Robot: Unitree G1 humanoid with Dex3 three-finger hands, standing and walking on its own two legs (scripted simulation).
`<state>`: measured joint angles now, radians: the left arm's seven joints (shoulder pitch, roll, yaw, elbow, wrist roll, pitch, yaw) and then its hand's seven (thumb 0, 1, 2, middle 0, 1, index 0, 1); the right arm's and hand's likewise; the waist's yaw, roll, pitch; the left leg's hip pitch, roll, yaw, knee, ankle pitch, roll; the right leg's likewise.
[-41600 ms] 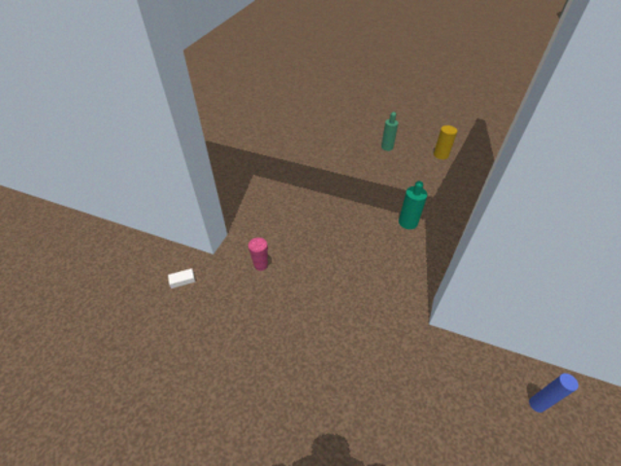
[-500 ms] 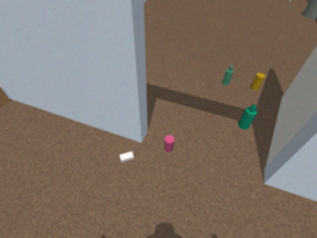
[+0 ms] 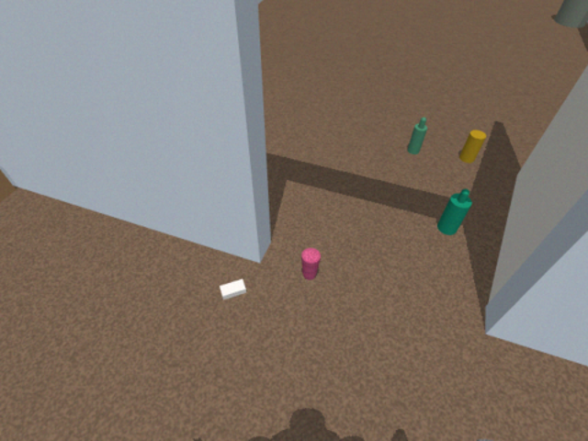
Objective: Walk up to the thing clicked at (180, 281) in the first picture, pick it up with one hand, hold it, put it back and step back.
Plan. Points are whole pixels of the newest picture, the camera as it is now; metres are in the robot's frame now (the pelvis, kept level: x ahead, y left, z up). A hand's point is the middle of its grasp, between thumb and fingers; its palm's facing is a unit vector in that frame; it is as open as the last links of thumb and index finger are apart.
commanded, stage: stand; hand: left
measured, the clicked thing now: (233, 289) +0.79 +0.24 -0.77
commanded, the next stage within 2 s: walk up in 0.60 s
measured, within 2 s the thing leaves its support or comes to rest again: neither
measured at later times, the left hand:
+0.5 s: hand out of the picture +0.06 +0.25 -0.16, palm faces -0.02 -0.94 -0.34, open 7.4 cm
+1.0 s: hand out of the picture +0.10 +0.31 -0.16, palm faces -0.02 -0.93 -0.36, open 7.4 cm
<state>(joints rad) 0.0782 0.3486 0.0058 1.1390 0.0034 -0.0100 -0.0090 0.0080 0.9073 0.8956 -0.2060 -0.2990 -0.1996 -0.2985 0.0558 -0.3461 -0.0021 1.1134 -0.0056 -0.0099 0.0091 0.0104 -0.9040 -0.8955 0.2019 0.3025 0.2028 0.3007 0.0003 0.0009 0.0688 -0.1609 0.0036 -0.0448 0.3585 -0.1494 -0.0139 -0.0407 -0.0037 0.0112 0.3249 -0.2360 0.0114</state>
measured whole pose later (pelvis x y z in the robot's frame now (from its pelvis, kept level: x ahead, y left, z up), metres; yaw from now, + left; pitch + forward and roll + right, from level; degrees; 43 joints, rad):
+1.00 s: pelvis +0.08 +0.03 -0.01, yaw +1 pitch -3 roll +0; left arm 0.30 0.43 0.06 0.99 0.01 -0.01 -0.04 0.01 0.91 0.90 -0.20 -0.30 -0.20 -0.30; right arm 0.25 -0.38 -0.08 0.93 -0.03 -0.07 0.05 0.01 -0.90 -0.90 0.20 0.30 0.20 0.30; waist 0.00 -0.04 0.09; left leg -0.18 0.00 0.04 0.50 -0.27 0.03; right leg -0.32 0.02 0.08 1.00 -0.44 -0.05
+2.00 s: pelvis +0.33 +0.00 -0.02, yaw -1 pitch -2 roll +0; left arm 0.25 0.39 0.02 0.98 0.01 -0.02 -0.02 0.01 0.91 0.90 -0.21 -0.30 -0.20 -0.30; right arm 0.18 -0.37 -0.01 0.93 0.00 -0.02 0.02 0.01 -0.90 -0.90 0.20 0.30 0.20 0.30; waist 0.01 0.00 0.06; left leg -0.31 0.05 0.03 0.63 -0.29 -0.02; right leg -0.26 -0.03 -0.01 0.64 -0.35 0.01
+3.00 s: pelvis +0.34 +0.01 +0.00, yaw -2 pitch -2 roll +0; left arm 0.10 0.35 0.01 1.16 0.01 0.00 -0.02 0.01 0.91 0.90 -0.21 -0.30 -0.20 -0.30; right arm 0.10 -0.34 0.00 1.16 -0.01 -0.01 0.01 0.01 -0.90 -0.90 0.20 0.30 0.20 0.30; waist 0.00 0.00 0.04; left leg -0.13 0.04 0.04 0.33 -0.16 -0.02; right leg -0.08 -0.03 -0.01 0.33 -0.21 0.02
